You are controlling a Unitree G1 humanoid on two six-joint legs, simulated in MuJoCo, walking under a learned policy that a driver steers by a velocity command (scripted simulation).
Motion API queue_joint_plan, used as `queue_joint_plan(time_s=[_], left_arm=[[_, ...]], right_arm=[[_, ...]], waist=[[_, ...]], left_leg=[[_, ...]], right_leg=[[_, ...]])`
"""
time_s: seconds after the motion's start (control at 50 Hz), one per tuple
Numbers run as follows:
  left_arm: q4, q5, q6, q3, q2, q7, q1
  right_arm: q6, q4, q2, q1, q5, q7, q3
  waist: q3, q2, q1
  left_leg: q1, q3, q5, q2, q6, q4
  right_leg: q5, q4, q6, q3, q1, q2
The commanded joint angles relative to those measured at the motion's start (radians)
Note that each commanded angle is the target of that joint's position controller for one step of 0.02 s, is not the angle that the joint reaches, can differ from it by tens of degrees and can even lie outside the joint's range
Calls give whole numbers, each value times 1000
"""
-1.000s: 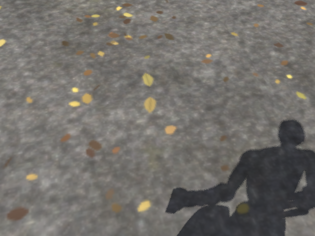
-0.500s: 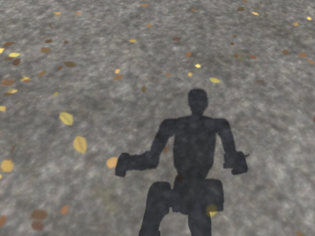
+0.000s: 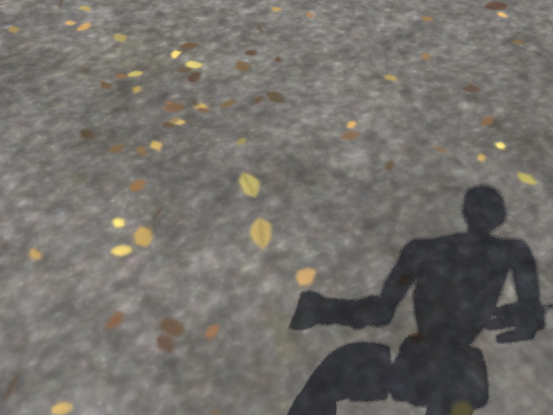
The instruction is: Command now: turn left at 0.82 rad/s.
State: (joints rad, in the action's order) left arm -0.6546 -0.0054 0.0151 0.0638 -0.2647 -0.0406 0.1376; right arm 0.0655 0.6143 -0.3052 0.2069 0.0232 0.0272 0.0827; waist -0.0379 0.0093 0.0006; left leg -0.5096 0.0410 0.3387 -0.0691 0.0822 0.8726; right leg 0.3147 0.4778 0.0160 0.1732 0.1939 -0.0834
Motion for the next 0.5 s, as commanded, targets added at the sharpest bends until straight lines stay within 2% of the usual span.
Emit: queue_joint_plan(time_s=[0.02,0.06,0.08,0.1,0.12,0.14,0.16,0.18,0.2,0.22,0.26,0.28,0.34,0.36,0.38,0.4,0.42,0.44,0.5], left_arm=[[42,25,-21,70,-208,14,-1],[23,44,-29,70,-187,26,-2],[2,35,-35,64,-155,34,55],[68,-23,-44,31,-74,39,49],[77,-18,-49,32,-111,34,-34],[64,19,-47,44,-163,38,-62],[48,34,-47,42,-148,44,-42],[35,30,-44,41,-144,45,-41],[28,27,-40,44,-152,48,-24],[17,30,-42,46,-154,53,2],[1,40,-51,46,-146,53,23],[-3,45,-54,45,-135,49,21],[-13,43,-56,47,-120,44,55],[-39,-69,-24,41,-98,84,68],[-37,-63,-9,44,-92,104,66],[-36,-46,-3,45,-94,116,59],[-36,-36,0,45,-95,123,49],[-34,-32,0,45,-96,126,39],[-23,-35,-4,39,-93,134,0]], right_arm=[[-4,-106,-77,-44,3,15,21],[3,-85,-93,25,4,5,41],[-1,-62,-161,115,-1,-15,71],[-11,-90,-319,137,-13,-36,99],[-41,-120,-270,117,-47,-25,74],[-61,-87,-197,152,-37,-18,52],[-72,-44,-136,160,-5,-20,36],[-75,-38,-109,126,12,-22,24],[-82,-39,-114,75,8,-26,15],[-95,-42,-128,50,-9,-31,14],[-130,-30,-128,52,-38,-36,14],[-145,-18,-123,72,-44,-37,15],[-166,17,-106,93,-41,-38,11],[-148,38,-131,128,-66,-27,9],[-146,44,-129,125,-70,-22,10],[-148,50,-120,123,-68,-22,7],[-151,58,-114,125,-67,-24,5],[-155,69,-110,133,-67,-26,5],[-165,105,-107,156,-65,-37,8]], waist=[[86,-179,-24],[105,-138,25],[149,-7,59],[179,361,26],[322,282,94],[317,150,118],[255,112,90],[189,112,77],[129,160,54],[93,178,35],[57,132,26],[40,110,34],[13,96,20],[-1,26,11],[-28,64,7],[-43,82,4],[-59,86,3],[-71,84,2],[-103,66,3]], left_leg=[[36,61,-1,24,-48,-140],[205,82,-124,71,-103,-320],[414,-10,-358,66,-159,-415],[670,-451,-887,-240,-320,-404],[634,-591,-898,-373,-490,-456],[623,-483,-513,-320,-450,-502],[586,-440,-2,-259,-375,-544],[520,-428,269,-229,-328,-593],[443,-412,364,-213,-312,-652],[400,-395,375,-209,-303,-698],[423,-332,312,-217,-279,-741],[444,-292,280,-223,-266,-750],[494,-177,203,-236,-237,-774],[416,-91,191,-210,-195,-798],[379,-50,178,-201,-185,-808],[371,-25,172,-205,-182,-814],[374,-7,169,-214,-183,-818],[396,4,167,-227,-187,-821],[500,61,143,-250,-189,-830]], right_leg=[[-510,-50,-180,-116,-109,-268],[-470,96,-105,-42,-50,-240],[-381,302,-31,23,81,-164],[318,666,71,46,481,-12],[422,842,82,-170,559,53],[333,857,49,-210,565,11],[237,775,12,-203,603,-27],[162,726,-2,-188,610,-41],[71,708,-7,-181,590,-42],[-15,720,-12,-180,581,-36],[-136,708,-19,-220,641,-34],[-171,703,-18,-261,683,-20],[-244,698,1,-320,777,-2],[-227,695,12,-251,701,44],[-251,695,17,-238,690,40],[-276,697,18,-237,699,34],[-301,695,16,-235,719,28],[-316,690,9,-236,746,22],[-311,632,-27,-219,808,-6]])
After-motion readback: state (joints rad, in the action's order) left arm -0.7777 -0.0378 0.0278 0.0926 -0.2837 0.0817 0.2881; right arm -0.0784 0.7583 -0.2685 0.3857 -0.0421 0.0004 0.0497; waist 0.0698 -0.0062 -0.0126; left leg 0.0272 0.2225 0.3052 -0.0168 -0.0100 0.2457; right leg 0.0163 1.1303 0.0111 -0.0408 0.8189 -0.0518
